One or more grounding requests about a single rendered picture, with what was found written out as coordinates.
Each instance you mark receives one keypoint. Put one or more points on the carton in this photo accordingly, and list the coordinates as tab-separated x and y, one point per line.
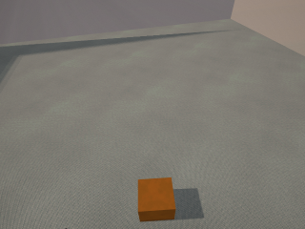
155	199

